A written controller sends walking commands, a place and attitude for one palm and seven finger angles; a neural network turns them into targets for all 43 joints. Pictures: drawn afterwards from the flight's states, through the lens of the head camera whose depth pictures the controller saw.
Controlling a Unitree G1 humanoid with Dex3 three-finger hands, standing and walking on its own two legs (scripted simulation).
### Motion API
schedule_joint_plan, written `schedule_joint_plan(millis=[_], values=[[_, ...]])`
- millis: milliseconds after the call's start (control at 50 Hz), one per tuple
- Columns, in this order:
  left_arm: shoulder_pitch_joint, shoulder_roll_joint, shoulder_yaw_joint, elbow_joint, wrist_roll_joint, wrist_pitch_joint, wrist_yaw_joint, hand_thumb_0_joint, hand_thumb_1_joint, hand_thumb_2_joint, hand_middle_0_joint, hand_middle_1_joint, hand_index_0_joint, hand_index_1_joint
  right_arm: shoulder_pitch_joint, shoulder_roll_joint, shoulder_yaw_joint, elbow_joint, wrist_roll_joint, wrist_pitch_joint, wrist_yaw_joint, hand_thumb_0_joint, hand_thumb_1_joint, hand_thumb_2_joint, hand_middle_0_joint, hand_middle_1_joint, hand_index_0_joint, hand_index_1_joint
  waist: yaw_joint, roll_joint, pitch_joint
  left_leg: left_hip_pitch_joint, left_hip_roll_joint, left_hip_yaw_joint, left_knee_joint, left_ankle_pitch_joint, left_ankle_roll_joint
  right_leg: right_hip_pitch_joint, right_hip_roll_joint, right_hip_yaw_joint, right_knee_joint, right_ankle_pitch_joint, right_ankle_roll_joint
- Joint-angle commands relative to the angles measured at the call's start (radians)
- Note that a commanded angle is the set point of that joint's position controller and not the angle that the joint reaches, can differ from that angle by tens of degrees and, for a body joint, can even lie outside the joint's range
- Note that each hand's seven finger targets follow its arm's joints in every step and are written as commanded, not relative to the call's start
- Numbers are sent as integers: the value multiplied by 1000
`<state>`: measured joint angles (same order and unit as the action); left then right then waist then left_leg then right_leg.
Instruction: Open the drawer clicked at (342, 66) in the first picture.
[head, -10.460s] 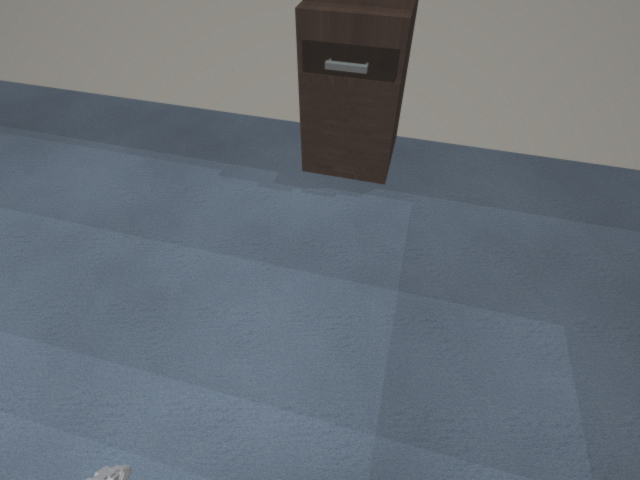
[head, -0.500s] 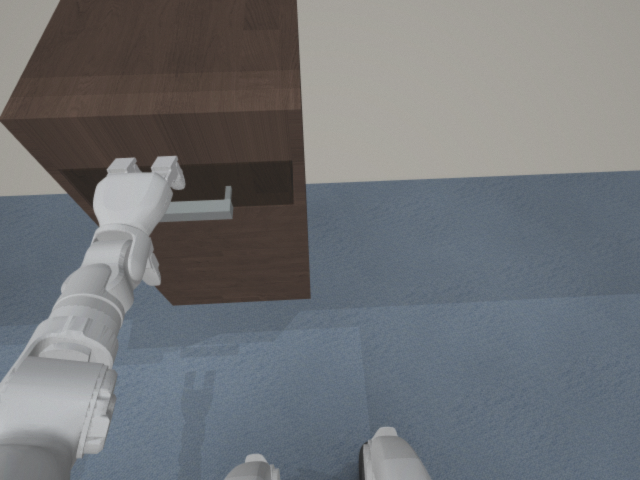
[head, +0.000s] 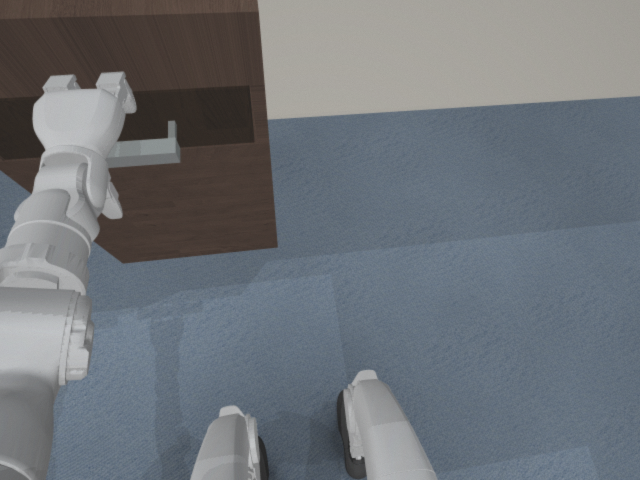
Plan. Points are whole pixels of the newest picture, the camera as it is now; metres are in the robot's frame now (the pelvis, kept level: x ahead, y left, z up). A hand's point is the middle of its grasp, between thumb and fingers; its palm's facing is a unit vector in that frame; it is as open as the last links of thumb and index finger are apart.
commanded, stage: move the hooked fingers above the handle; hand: left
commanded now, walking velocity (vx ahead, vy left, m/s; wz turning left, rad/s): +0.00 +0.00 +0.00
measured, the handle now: (117, 142) +0.60 +0.22 -0.07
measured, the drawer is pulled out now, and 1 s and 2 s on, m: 0.00 0.00 0.00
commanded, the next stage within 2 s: lower the fingers behind the handle in 0.74 s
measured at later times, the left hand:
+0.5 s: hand (95, 150) +0.54 +0.22 -0.01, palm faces -0.11 -0.01 -0.99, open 13.8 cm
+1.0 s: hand (99, 148) +0.55 +0.22 -0.01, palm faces -0.11 -0.02 -0.99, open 13.9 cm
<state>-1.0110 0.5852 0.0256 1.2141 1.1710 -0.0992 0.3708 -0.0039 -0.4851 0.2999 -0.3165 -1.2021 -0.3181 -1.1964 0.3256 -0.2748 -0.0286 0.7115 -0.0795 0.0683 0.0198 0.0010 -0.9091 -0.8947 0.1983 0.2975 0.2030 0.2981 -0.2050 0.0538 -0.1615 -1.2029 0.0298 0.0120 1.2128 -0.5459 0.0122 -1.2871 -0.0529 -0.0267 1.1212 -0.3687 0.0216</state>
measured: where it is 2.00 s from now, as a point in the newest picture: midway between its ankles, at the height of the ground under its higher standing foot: (307, 473)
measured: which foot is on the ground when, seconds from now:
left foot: down 0.00-1.00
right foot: down 0.00-1.00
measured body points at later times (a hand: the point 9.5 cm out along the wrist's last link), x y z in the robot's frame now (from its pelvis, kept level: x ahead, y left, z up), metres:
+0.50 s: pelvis +0.00 +0.00 +0.00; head +0.18 +0.01 +0.41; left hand +0.54 +0.22 +0.04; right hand +0.00 -0.27 -0.12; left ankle +0.00 +0.11 -0.63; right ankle +0.07 -0.14 -0.63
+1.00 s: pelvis +0.01 +0.01 +0.00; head +0.18 +0.01 +0.41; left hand +0.55 +0.22 +0.04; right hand -0.01 -0.26 -0.12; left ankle +0.00 +0.11 -0.63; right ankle +0.07 -0.14 -0.63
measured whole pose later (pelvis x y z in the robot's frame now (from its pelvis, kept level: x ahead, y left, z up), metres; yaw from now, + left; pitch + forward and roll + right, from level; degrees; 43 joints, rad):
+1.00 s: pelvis +0.01 +0.01 +0.00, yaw -1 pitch +31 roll -3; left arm -0.99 0.59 0.02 1.17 1.14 -0.08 0.33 0.00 -0.49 0.30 -0.32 -1.20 -0.31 -1.19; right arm 0.32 -0.25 0.00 0.69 -0.07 0.09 0.02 0.00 -0.91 -0.89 0.20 0.30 0.20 0.30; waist -0.20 0.06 -0.16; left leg -1.20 0.03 0.00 1.23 -0.56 0.02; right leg -1.28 -0.05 -0.03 1.11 -0.37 0.03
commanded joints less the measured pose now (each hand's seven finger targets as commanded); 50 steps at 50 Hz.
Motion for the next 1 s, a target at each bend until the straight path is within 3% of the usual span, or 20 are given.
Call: schedule_joint_plan(millis=[0, 40, 60, 100, 160, 260, 380, 440, 540, 560, 600, 660, 700, 740, 780, 820, 860, 880, 940, 980], values=[[-465, 310, 88, -242, -4, 2, 41, 0, -500, 300, -300, -1200, -300, -1200, 201, -185, -59, -38, -4, -6, -13, 0, -900, -900, 200, 300, 200, 300, -7, 130, -647, 300, -42, -41, -101, 444, 28, 391, 72, -14, -57, 246, -59], [-432, 315, 101, -277, -10, 7, 35, 0, -500, 300, -300, -1200, -300, -1200, 201, -182, -60, -45, -1, 0, -8, 0, -900, -900, 200, 300, 200, 300, 8, 155, -696, 344, -37, -45, -97, 506, 23, 408, 74, -17, -47, 286, -60], [-403, 320, 106, -268, -14, 17, 31, 0, -500, 300, -300, -1200, -300, -1200, 195, -182, -58, -45, 0, 5, -5, 0, -900, -900, 200, 300, 200, 300, 17, 151, -683, 336, -36, -40, -98, 504, 22, 414, 74, -17, -52, 287, -60], [-409, 287, 73, -241, -19, 39, 27, 0, -500, 300, -300, -1200, -300, -1200, 194, -181, -55, -43, 9, 11, -9, 0, -900, -900, 200, 300, 200, 300, -8, 96, -611, 297, -35, -38, -112, 449, 29, 413, 75, -19, -74, 261, -55], [-436, 340, 96, -277, -30, 40, 13, 0, -500, 300, -300, -1200, -300, -1200, 191, -183, -46, -45, 13, 11, -15, 0, -900, -900, 200, 300, 200, 300, -3, 101, -626, 282, -36, -34, -126, 405, 37, 446, 74, -14, -84, 241, -53], [-418, 264, 50, -300, -38, -6, -17, 0, -500, 300, -300, -1200, -300, -1200, 201, -169, -53, -39, 13, -4, -24, 0, -900, -900, 200, 300, 200, 300, -18, 110, -612, 330, -33, -42, -130, 421, 35, 417, 74, -18, -100, 238, -54], [-392, 244, 36, -206, -33, -22, -10, 0, -500, 300, -300, -1200, -300, -1200, 198, -170, -44, -40, 11, -4, -24, 0, -900, -900, 200, 300, 200, 300, -26, 75, -491, 242, -38, -31, -129, 345, 39, 371, 72, -21, -103, 174, -57], [-422, 257, 42, -221, -24, -28, 3, 0, -500, 300, -300, -1200, -300, -1200, 198, -171, -44, -46, 7, -5, -22, 0, -900, -900, 200, 300, 200, 300, -32, 97, -515, 249, -36, -34, -117, 360, 38, 359, 73, -22, -89, 180, -58], [-400, 288, 79, -263, -21, -27, 21, 0, -500, 300, -300, -1200, -300, -1200, 198, -176, -50, -54, 2, 2, -14, 0, -900, -900, 200, 300, 200, 300, -8, 138, -601, 317, -32, -47, -97, 472, 25, 363, 73, -27, -58, 247, -61], [-402, 261, 60, -268, -21, -21, 24, 0, -500, 300, -300, -1200, -300, -1200, 193, -172, -53, -57, 3, 4, -12, 0, -900, -900, 200, 300, 200, 300, -13, 146, -598, 328, -32, -47, -97, 474, 23, 353, 74, -28, -62, 244, -60], [-404, 263, 63, -282, -19, -9, 32, 0, -500, 300, -300, -1200, -300, -1200, 189, -176, -53, -56, 3, 8, -9, 0, -900, -900, 200, 300, 200, 300, -6, 160, -608, 351, -29, -53, -103, 483, 19, 350, 74, -32, -64, 239, -61], [-456, 264, 54, -293, -21, 8, 34, 0, -500, 300, -300, -1200, -300, -1200, 193, -177, -52, -46, 5, 10, -10, 0, -900, -900, 200, 300, 200, 300, -22, 164, -607, 359, -26, -60, -107, 481, 17, 343, 75, -36, -66, 231, -60], [-466, 273, 64, -316, -23, 10, 34, 0, -500, 300, -300, -1200, -300, -1200, 195, -177, -55, -46, 5, 11, -13, 0, -900, -900, 200, 300, 200, 300, -21, 152, -638, 381, -25, -61, -110, 494, 19, 363, 75, -34, -74, 244, -59], [-453, 244, 48, -327, -27, 9, 27, 0, -500, 300, -300, -1200, -300, -1200, 198, -174, -59, -41, 5, 10, -12, 0, -900, -900, 200, 300, 200, 300, -19, 183, -664, 432, -22, -69, -114, 533, 10, 349, 75, -38, -76, 252, -60], [-429, 235, 41, -280, -33, 20, 21, 0, -500, 300, -300, -1200, -300, -1200, 196, -173, -54, -32, 6, 12, -14, 0, -900, -900, 200, 300, 200, 300, -27, 128, -588, 385, -22, -60, -121, 493, 18, 356, 77, -39, -90, 239, -58], [-403, 247, 53, -272, -36, 23, 12, 0, -500, 300, -300, -1200, -300, -1200, 189, -174, -48, -39, 7, 16, -14, 0, -900, -900, 200, 300, 200, 300, -7, 137, -592, 380, -24, -59, -135, 490, 18, 372, 76, -38, -90, 237, -62], [-392, 199, 13, -220, -32, 30, 6, 0, -500, 300, -300, -1200, -300, -1200, 192, -169, -47, -33, 9, 16, -15, 0, -900, -900, 200, 300, 200, 300, -30, 117, -527, 342, -24, -50, -130, 455, 23, 343, 76, -39, -97, 219, -60], [-377, 218, 27, -204, -33, 29, 4, 0, -500, 300, -300, -1200, -300, -1200, 194, -172, -41, -35, 7, 16, -15, 0, -900, -900, 200, 300, 200, 300, -24, 101, -500, 309, -25, -46, -132, 431, 27, 354, 76, -37, -96, 211, -60], [-352, 238, 46, -215, -34, 2, -5, 0, -500, 300, -300, -1200, -300, -1200, 195, -173, -40, -46, 4, 17, -18, 0, -900, -900, 200, 300, 200, 300, -16, 84, -537, 286, -27, -42, -120, 440, 31, 380, 74, -30, -78, 239, -61], [-344, 212, 28, -207, -27, -9, -2, 0, -500, 300, -300, -1200, -300, -1200, 192, -169, -42, -49, 4, 15, -16, 0, -900, -900, 200, 300, 200, 300, -20, 78, -506, 255, -28, -36, -109, 419, 33, 362, 74, -28, -74, 227, -61]])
